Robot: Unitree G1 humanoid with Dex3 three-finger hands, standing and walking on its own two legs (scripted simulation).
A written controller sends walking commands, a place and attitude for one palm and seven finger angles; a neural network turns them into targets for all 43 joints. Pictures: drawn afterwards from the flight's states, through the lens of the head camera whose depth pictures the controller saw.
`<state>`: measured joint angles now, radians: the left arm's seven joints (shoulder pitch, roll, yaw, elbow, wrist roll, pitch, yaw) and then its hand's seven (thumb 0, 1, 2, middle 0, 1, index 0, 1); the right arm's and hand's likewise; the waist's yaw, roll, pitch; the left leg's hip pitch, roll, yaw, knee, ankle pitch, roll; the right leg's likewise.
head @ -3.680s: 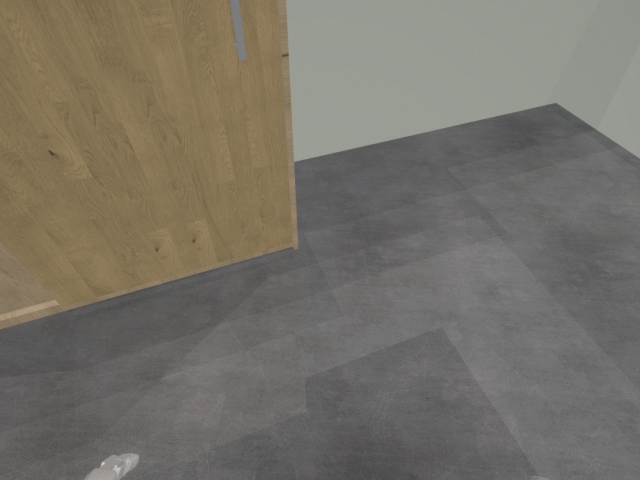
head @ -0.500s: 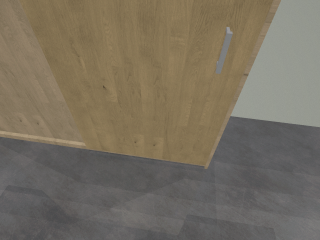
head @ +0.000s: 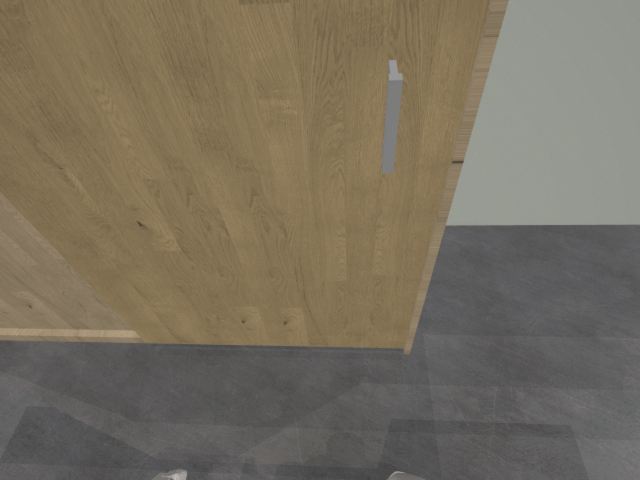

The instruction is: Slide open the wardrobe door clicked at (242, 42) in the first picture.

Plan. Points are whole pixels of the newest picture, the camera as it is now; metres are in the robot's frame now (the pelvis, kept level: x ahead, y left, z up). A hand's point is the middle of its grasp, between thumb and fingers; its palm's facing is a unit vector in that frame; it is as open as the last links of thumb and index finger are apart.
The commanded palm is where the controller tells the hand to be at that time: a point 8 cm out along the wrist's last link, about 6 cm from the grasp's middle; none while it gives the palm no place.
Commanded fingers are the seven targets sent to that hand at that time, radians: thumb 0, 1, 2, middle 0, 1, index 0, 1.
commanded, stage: take the last steps up to it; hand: right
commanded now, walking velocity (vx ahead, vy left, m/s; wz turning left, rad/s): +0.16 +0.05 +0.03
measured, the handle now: (390, 119) +0.56 -0.09 +0.15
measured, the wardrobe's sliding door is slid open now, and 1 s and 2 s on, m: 0.00 0.00 0.00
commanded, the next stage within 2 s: come to a stop and stand still in 0.02 s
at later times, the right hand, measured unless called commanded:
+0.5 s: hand out of the picture +0.14 -0.15 -0.15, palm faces +0.00 +0.97 -0.25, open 7.3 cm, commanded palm none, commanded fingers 0.00 -0.90 -0.90 0.20 0.30 0.20 0.30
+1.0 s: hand out of the picture +0.02 -0.20 -0.16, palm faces +0.08 +0.98 -0.16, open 7.4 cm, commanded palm none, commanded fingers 0.00 -0.90 -0.90 0.20 0.30 0.20 0.30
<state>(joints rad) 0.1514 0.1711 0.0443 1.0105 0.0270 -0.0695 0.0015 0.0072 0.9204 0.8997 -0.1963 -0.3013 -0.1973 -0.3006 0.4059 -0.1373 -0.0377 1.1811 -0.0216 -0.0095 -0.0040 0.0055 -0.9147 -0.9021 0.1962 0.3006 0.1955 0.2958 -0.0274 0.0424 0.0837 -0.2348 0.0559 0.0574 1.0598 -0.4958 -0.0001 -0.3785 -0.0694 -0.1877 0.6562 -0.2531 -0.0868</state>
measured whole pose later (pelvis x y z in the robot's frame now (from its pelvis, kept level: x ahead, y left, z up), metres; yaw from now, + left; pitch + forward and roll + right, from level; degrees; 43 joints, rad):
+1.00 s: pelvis +0.02 -0.02 +0.03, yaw -1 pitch +0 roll +2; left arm 0.31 0.14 0.02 1.05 0.03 -0.01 0.02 0.01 0.91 0.90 -0.20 -0.30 -0.20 -0.30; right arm 0.30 -0.20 -0.07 1.09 -0.03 0.05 0.00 0.01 -0.91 -0.90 0.19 0.30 0.19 0.30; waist -0.01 0.03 -0.03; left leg -0.43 0.02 0.02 0.88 -0.30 -0.03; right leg -0.11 -0.03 -0.04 0.37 -0.26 -0.02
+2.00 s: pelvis +0.03 +0.00 +0.01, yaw +0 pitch -3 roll +0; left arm 0.26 0.17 0.01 1.06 0.01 -0.02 0.03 0.01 0.92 0.90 -0.20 -0.30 -0.20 -0.30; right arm 0.32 -0.13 0.02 1.13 -0.02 -0.01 -0.04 0.00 -0.91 -0.90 0.20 0.30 0.20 0.30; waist 0.01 -0.01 0.04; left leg -0.20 0.03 0.07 0.49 -0.25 0.00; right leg -0.18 -0.03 -0.08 0.51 -0.29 -0.01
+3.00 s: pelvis +0.02 -0.01 +0.02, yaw +0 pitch -2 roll +0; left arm 0.29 0.13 -0.01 1.11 0.01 -0.02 0.02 0.01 0.92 0.90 -0.20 -0.30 -0.20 -0.30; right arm 0.31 -0.13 0.01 1.09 -0.02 -0.01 -0.03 0.01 -0.92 -0.90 0.19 0.30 0.19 0.30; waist 0.00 0.01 0.04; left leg -0.22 0.05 0.05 0.45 -0.20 -0.02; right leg -0.18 0.00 -0.10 0.46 -0.24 -0.03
